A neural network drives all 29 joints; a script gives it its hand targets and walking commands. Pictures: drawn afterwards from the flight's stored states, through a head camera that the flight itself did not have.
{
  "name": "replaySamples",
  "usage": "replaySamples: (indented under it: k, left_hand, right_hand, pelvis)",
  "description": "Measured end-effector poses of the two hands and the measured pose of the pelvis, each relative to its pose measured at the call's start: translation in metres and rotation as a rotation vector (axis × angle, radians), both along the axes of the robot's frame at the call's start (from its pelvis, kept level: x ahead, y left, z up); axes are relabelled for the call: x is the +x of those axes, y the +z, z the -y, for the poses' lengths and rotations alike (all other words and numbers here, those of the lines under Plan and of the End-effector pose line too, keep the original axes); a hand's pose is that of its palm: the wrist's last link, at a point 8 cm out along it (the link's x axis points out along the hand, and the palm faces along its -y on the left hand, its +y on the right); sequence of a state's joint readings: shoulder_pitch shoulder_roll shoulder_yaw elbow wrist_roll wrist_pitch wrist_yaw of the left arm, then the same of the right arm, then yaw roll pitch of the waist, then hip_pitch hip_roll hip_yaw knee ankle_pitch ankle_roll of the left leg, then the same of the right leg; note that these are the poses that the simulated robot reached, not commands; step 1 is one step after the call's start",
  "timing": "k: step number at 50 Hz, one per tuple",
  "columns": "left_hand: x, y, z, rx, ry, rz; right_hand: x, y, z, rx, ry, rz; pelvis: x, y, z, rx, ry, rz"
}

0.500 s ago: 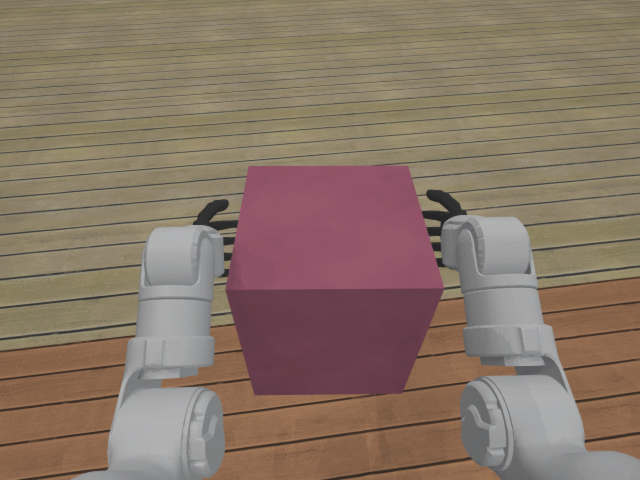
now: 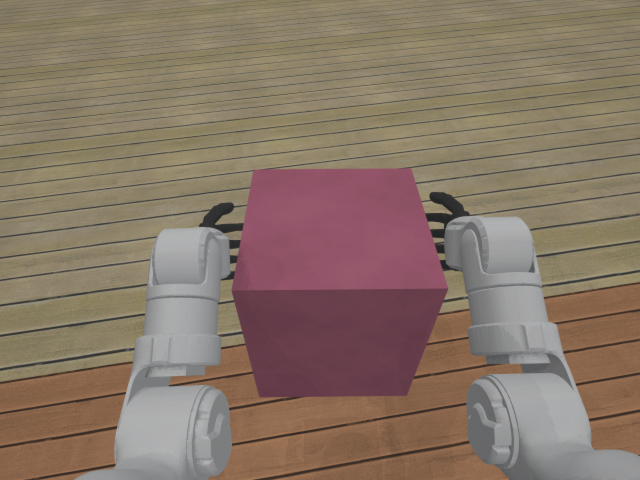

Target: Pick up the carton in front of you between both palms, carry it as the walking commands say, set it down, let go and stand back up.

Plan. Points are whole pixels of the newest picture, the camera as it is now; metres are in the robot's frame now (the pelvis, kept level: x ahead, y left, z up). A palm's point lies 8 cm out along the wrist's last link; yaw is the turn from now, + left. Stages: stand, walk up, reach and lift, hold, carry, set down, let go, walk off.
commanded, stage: carry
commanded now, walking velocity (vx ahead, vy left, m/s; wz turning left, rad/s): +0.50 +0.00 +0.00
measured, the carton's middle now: (332, 286) +0.35 -0.01 +0.04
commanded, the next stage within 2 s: none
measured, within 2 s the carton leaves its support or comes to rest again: neither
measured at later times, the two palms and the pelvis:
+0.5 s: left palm (213, 170) +0.62 +0.18 +0.06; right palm (379, 158) +0.61 -0.12 +0.07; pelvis +0.25 +0.04 -0.03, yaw -2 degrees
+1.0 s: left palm (243, 89) +0.91 +0.15 +0.07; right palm (373, 82) +0.91 -0.15 +0.07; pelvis +0.55 +0.01 -0.05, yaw +0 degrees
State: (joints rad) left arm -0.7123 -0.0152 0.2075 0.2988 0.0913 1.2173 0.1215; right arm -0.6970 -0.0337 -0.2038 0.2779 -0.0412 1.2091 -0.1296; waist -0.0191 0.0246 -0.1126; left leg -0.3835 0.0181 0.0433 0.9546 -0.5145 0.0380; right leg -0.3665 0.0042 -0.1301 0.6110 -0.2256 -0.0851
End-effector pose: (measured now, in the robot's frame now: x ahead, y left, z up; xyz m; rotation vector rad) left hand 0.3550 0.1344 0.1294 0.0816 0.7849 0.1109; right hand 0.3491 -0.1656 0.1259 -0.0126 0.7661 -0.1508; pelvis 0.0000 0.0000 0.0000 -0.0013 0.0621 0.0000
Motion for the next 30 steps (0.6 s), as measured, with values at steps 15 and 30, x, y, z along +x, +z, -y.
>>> replaySamples:
  k: [15,30]
  left_hand:
    - [0.136,-0.009,-0.031,-0.029,0.084,0.035]
    - [0.313,-0.067,-0.039,-0.062,-0.029,-0.036]
  right_hand:
    - [0.158,-0.003,-0.031,0.026,0.035,0.034]
    - [0.294,-0.056,-0.04,-0.02,-0.075,-0.036]
  pelvis:
    - [0.135,0.001,-0.007,-0.003,-0.021,-0.027]
    - [0.294,-0.016,-0.045,-0.031,-0.033,-0.017]
